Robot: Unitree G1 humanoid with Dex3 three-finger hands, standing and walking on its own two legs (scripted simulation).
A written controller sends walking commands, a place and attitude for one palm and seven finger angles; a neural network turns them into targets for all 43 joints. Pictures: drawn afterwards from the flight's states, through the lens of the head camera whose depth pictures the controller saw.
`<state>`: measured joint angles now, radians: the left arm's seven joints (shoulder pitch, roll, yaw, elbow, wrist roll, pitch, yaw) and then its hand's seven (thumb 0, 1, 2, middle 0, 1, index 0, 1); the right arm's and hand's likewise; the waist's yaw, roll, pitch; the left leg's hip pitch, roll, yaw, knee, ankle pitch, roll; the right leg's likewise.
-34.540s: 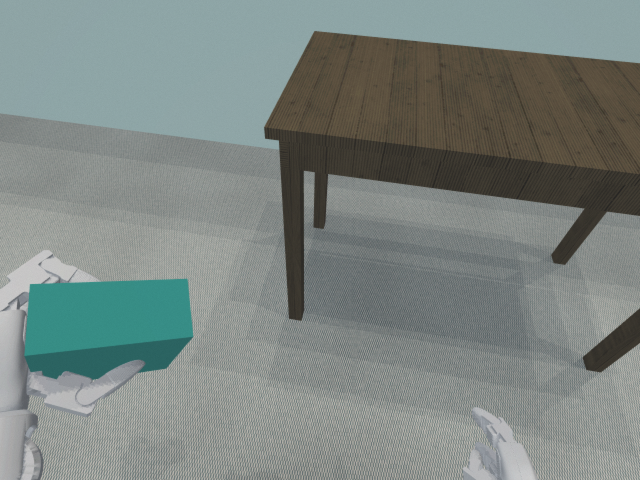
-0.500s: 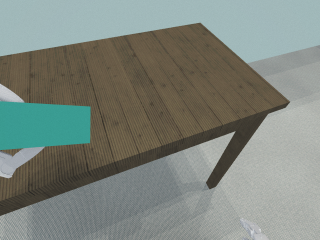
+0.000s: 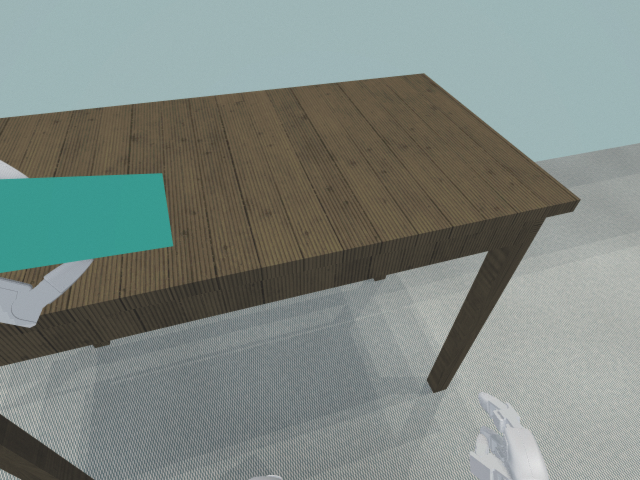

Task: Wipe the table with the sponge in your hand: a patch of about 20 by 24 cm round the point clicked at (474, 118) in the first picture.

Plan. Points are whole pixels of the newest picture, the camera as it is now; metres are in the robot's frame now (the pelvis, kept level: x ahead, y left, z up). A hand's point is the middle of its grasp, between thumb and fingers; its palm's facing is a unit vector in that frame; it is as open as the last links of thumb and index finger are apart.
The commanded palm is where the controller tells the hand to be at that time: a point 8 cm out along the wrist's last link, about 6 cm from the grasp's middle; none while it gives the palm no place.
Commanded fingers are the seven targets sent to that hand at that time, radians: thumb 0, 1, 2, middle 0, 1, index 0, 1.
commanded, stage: step back with the hand held close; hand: left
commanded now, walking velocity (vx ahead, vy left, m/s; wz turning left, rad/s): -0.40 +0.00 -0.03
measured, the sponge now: (93, 220) +0.25 +0.22 +0.26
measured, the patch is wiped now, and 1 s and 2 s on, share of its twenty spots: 1.00 1.00 1.00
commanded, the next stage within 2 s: stop stepping back and stand still in 0.34 s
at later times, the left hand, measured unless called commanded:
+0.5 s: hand (10, 368) +0.11 +0.19 +0.28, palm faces +0.39 -0.86 -0.34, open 9.8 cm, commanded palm +0.03 +0.26 +0.28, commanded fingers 0.00 0.10 1.30 -1.20 -1.60 -1.20 -1.60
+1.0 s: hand out of the picture -0.01 +0.20 +0.27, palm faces +0.44 -0.84 -0.31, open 9.8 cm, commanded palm -0.07 +0.25 +0.28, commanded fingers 0.00 0.10 1.30 -1.20 -1.60 -1.20 -1.60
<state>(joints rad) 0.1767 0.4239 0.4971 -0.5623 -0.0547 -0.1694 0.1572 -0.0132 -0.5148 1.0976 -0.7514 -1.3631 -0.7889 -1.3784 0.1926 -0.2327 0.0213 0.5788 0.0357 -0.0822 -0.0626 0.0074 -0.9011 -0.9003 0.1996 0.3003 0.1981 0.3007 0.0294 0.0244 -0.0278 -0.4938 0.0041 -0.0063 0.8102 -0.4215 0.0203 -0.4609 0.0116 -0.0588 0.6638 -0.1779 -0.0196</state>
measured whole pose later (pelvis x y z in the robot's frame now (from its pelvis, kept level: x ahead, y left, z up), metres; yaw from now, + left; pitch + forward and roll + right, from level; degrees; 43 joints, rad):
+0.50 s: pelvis -0.14 -0.01 +0.01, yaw -2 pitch -2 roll -4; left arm 0.18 0.41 0.44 -0.60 -0.08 -0.21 0.12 -0.01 -0.51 1.10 -0.75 -1.37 -0.79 -1.38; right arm 0.20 -0.21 0.00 0.64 0.05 -0.11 -0.02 0.01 -0.90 -0.90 0.20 0.30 0.20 0.30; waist -0.04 0.10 0.08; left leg -0.61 0.08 -0.04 1.02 -0.41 -0.04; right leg -0.26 0.04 -0.03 0.63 -0.34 0.01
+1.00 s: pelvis -0.24 -0.03 +0.01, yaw -1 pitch -3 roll -1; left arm 0.22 0.38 0.40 -0.51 -0.06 -0.13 0.11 -0.01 -0.52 1.10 -0.75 -1.37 -0.79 -1.38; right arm 0.24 -0.20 0.02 0.68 0.03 -0.06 -0.03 0.01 -0.90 -0.90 0.20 0.30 0.20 0.30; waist 0.00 0.05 -0.03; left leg -0.46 0.03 -0.03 1.11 -0.44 0.02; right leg -0.33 0.05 -0.11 0.65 -0.28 -0.08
